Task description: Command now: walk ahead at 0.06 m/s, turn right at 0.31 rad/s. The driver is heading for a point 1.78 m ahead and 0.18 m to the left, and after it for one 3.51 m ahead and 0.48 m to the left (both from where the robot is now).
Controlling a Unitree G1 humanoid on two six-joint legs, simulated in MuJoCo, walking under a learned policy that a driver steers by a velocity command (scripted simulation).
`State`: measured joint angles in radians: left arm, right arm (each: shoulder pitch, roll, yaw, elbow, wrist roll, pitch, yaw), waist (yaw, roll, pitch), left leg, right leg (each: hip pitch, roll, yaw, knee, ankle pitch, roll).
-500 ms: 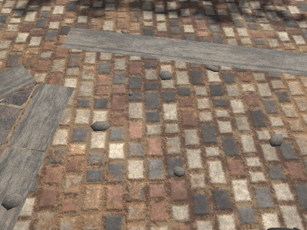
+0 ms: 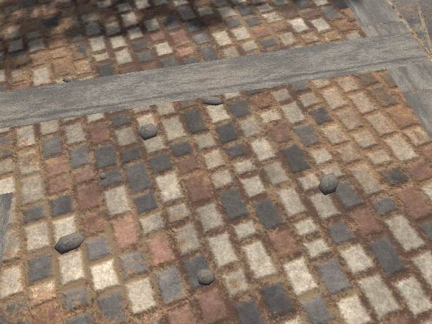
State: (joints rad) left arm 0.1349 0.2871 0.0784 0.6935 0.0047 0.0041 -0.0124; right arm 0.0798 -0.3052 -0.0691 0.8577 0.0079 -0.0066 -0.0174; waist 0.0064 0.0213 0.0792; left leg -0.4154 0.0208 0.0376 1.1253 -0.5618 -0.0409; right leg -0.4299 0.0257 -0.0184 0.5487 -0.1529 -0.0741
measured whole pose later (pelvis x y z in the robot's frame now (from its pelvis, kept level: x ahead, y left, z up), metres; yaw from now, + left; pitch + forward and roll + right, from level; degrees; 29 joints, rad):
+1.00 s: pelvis +0.06 +0.04 +0.01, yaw -3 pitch -2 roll +0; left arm 0.12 0.23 0.05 1.05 0.00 0.02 0.03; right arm 0.18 -0.24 -0.02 1.07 -0.01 -0.01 -0.03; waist -0.01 0.00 0.04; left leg -0.13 0.00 0.01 0.46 -0.30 0.00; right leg -0.23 0.01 0.04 0.48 -0.22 0.00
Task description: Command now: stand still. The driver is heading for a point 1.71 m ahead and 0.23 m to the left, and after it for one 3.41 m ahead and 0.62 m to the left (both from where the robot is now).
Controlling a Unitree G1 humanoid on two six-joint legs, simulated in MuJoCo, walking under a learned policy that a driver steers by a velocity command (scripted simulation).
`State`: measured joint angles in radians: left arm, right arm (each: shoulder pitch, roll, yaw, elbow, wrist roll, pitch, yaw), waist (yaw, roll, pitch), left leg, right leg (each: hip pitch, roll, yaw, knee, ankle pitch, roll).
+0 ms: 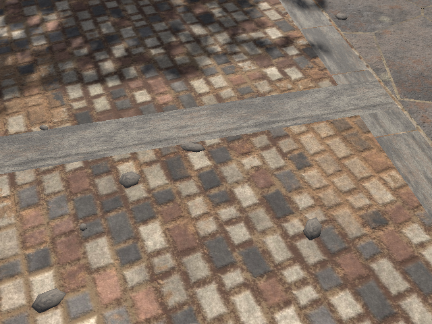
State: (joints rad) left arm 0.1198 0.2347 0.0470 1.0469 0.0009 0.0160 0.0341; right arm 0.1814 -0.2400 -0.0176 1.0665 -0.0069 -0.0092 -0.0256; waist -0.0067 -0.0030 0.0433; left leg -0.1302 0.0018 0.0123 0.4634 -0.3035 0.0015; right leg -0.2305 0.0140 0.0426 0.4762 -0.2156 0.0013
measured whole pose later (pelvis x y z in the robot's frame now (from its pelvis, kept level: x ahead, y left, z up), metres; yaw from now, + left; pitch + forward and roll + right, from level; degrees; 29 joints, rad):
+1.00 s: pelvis +0.00 +0.01 +0.00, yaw +0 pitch -1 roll +0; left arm 0.19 0.20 0.02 1.14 0.00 0.02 0.05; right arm 0.33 -0.18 0.00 1.08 0.00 -0.02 -0.03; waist 0.00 0.00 0.03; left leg -0.15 -0.01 0.02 0.46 -0.30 0.02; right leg -0.25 0.00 0.05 0.47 -0.21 0.02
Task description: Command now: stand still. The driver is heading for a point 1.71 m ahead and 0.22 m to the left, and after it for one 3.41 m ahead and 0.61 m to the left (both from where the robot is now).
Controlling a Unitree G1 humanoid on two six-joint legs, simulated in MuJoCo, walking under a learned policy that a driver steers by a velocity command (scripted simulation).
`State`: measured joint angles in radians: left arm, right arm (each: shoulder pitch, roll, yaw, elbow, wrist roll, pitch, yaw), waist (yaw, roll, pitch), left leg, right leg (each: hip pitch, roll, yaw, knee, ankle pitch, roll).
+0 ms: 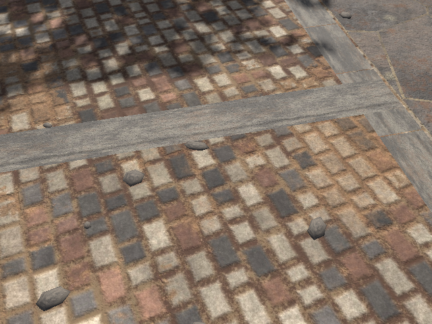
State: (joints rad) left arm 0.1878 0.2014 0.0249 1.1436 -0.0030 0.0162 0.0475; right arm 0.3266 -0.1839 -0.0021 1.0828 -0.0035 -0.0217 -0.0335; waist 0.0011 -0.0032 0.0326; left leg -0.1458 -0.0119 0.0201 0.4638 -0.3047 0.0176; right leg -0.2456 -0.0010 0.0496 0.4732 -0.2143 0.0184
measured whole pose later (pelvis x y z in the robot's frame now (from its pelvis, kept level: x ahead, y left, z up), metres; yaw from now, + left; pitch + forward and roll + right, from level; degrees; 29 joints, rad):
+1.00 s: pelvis +0.16 -0.06 +0.01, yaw +0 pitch +1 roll +0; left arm 0.44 0.17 0.02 1.11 0.00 -0.10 -0.01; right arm 0.20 -0.26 -0.07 0.93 0.03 -0.09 0.00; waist 0.05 0.04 -0.02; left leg -0.64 0.11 0.00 1.04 -0.14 0.05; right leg -0.01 0.04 -0.06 0.25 -0.26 -0.06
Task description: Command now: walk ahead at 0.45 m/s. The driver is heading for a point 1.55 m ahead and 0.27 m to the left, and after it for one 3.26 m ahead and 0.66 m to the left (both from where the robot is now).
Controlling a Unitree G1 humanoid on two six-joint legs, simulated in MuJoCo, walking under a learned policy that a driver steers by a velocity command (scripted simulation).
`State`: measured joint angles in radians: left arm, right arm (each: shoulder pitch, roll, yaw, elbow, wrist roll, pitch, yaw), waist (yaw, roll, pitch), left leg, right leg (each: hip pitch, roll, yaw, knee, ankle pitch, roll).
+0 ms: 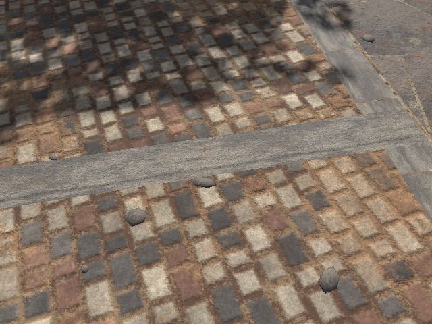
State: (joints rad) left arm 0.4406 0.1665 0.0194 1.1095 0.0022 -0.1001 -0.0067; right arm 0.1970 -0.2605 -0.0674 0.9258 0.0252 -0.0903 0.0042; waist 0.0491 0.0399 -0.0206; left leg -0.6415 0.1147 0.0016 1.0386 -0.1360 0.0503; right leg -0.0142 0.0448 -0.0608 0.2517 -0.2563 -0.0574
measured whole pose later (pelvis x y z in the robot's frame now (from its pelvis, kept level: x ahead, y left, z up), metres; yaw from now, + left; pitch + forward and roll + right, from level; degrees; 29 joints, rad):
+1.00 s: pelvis +0.58 -0.02 +0.00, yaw +0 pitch +1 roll +0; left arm 0.26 0.23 0.06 0.94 0.00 -0.11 -0.03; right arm 0.22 -0.27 -0.06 0.95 0.02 -0.09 -0.01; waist 0.02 0.04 0.02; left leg -0.53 0.09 -0.02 1.13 -0.29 0.06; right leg -0.24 0.05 -0.07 0.36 -0.14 -0.07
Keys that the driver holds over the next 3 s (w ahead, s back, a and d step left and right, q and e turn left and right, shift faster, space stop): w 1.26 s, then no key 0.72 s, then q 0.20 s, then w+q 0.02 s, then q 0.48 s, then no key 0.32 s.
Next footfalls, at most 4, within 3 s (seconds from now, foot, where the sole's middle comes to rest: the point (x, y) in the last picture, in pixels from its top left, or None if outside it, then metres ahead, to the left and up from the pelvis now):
0.26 left None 0.35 0.14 -0.78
0.80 right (277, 288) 0.65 -0.10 -0.78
1.36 left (211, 206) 0.98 0.13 -0.78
1.76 right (274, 208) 0.97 -0.11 -0.78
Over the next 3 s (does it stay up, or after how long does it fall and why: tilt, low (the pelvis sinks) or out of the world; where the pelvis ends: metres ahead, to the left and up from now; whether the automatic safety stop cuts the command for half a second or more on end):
stays up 0.95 0.09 -0.01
